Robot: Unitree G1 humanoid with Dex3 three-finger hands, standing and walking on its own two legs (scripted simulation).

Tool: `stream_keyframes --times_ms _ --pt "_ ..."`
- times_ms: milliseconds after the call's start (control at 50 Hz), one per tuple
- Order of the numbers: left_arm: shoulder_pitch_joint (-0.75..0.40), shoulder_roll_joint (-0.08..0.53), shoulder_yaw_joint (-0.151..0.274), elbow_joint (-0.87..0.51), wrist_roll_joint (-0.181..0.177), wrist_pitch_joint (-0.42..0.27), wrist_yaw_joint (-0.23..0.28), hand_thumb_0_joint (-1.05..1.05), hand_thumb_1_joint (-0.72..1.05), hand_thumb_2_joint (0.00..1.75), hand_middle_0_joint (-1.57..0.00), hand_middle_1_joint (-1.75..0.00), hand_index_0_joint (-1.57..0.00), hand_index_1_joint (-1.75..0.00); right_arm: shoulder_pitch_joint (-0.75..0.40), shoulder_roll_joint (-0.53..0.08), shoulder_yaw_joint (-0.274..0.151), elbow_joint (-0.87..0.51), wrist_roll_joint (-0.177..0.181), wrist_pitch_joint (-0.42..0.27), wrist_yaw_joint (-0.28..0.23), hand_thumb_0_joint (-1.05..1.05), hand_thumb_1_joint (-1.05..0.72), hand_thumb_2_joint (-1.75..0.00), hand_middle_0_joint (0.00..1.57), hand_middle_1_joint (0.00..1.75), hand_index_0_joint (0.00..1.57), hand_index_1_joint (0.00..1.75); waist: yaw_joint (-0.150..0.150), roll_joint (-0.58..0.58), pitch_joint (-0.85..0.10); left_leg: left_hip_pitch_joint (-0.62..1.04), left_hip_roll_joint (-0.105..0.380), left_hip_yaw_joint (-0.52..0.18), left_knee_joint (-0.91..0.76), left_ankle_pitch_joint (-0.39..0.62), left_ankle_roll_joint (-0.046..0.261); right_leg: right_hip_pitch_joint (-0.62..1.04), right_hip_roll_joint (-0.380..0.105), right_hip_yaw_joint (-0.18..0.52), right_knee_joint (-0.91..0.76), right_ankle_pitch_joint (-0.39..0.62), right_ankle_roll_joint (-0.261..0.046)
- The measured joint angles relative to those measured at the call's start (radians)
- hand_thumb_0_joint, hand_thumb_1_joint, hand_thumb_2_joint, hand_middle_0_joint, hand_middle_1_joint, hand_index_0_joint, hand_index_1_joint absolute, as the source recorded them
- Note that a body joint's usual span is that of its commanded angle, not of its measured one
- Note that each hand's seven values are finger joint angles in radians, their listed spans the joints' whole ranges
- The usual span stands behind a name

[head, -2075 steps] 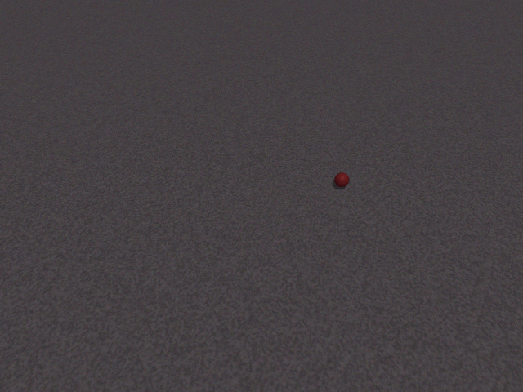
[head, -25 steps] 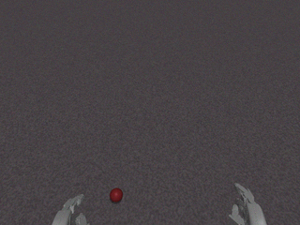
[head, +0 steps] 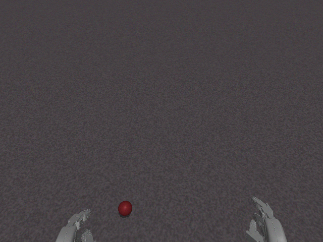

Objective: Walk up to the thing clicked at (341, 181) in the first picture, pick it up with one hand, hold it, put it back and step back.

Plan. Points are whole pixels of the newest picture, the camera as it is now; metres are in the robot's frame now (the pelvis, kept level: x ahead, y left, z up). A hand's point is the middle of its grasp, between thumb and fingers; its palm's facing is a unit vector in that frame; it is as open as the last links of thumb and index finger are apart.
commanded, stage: home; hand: left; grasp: from above
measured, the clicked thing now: (125, 208) +0.45 +0.22 -0.67
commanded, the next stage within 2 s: stand in 0.04 s
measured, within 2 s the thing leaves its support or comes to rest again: neither
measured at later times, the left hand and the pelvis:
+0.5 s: hand out of the picture +0.08 +0.25 -0.11, palm faces +0.04 -0.94 -0.35, open 7.4 cm; pelvis -0.01 +0.01 +0.04, yaw +0 degrees
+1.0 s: hand out of the picture +0.02 +0.24 -0.10, palm faces +0.05 -0.94 -0.32, open 7.4 cm; pelvis -0.02 +0.00 +0.06, yaw +1 degrees
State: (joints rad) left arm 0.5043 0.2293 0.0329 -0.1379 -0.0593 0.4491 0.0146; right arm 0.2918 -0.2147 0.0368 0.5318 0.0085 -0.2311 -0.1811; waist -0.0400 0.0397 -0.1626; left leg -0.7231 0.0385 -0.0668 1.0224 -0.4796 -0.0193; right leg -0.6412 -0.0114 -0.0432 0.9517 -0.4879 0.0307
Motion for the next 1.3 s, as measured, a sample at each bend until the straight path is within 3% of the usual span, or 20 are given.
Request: stream_keyframes --times_ms 140,200,240,320,420,580,780,1300 --pt "0.002 0.001 0.000 -0.003 0.001 -0.001 0.003 0.02 0.91 0.90 -0.20 -0.30 -0.20 -0.30 0.002 -0.001 -0.002 -0.002 0.003 0.000 -0.002 0.01 -0.90 -0.90 0.20 0.30 0.20 0.30 0.000 -0.002 -0.002 0.000 0.000 -0.001 0.003 -0.003 0.001 0.001 0.000 0.000 0.001 -0.002 0.000" --pt "-0.132 0.027 -0.030 0.238 0.068 -0.184 0.011 0.01 0.90 0.90 -0.21 -0.30 -0.21 -0.30 -0.058 -0.018 -0.017 0.102 -0.075 0.060 0.052 0.01 -0.90 -0.90 0.20 0.30 0.20 0.30 0.033 -0.031 0.094 0.096 -0.019 0.016 -0.043 0.019 0.009 0.083 -0.020 0.013 -0.017 0.004 -0.001" --pt "-0.212 0.039 -0.025 0.407 0.095 -0.264 0.012 0.01 0.90 0.90 -0.21 -0.30 -0.21 -0.30 -0.093 -0.042 -0.013 0.170 -0.099 0.118 0.098 0.01 -0.90 -0.90 0.20 0.30 0.20 0.30 0.052 -0.047 0.130 0.143 -0.029 0.028 -0.083 0.039 0.013 0.120 -0.031 0.023 -0.038 0.015 -0.001" --pt "-0.273 0.063 -0.003 0.620 0.104 -0.341 0.010 0.01 0.90 0.90 -0.21 -0.30 -0.21 -0.30 -0.116 -0.063 -0.038 0.247 -0.074 0.164 0.152 0.01 -0.90 -0.90 0.20 0.30 0.21 0.31 0.067 -0.059 0.180 0.219 -0.041 0.044 -0.154 0.071 0.016 0.181 -0.044 0.037 -0.085 0.038 0.006" --pt "-0.274 0.074 0.020 0.810 0.104 -0.386 0.015 0.01 0.91 0.90 -0.21 -0.30 -0.20 -0.30 -0.111 -0.077 -0.070 0.313 -0.060 0.193 0.167 0.01 -0.90 -0.90 0.20 0.30 0.20 0.31 0.065 -0.050 0.197 0.292 -0.043 0.047 -0.223 0.099 0.020 0.254 -0.047 0.037 -0.155 0.067 0.010" --pt "-0.268 0.065 0.023 1.009 0.096 -0.417 0.016 0.01 0.91 0.90 -0.21 -0.30 -0.20 -0.30 -0.100 -0.071 -0.079 0.410 -0.054 0.218 0.166 0.01 -0.90 -0.90 0.20 0.30 0.20 0.30 0.065 -0.045 0.211 0.398 -0.045 0.045 -0.339 0.150 0.024 0.366 -0.048 0.031 -0.284 0.126 0.016" --pt "-0.286 0.051 0.008 1.157 0.088 -0.435 0.010 0.01 0.91 0.90 -0.21 -0.30 -0.20 -0.30 -0.117 -0.053 -0.067 0.502 -0.036 0.227 0.160 0.00 -0.90 -0.90 0.20 0.30 0.20 0.30 0.062 -0.038 0.224 0.511 -0.044 0.038 -0.500 0.237 0.019 0.483 -0.047 0.020 -0.448 0.213 0.014" --pt "-0.331 0.082 0.001 1.271 0.082 -0.451 -0.001 0.01 0.91 0.90 -0.21 -0.30 -0.21 -0.30 -0.118 -0.088 -0.067 0.596 -0.028 0.240 0.174 0.00 -0.90 -0.90 0.20 0.30 0.20 0.30 0.047 -0.031 0.234 0.567 -0.023 0.025 -0.624 0.314 0.000 0.541 -0.025 0.006 -0.575 0.290 -0.003"
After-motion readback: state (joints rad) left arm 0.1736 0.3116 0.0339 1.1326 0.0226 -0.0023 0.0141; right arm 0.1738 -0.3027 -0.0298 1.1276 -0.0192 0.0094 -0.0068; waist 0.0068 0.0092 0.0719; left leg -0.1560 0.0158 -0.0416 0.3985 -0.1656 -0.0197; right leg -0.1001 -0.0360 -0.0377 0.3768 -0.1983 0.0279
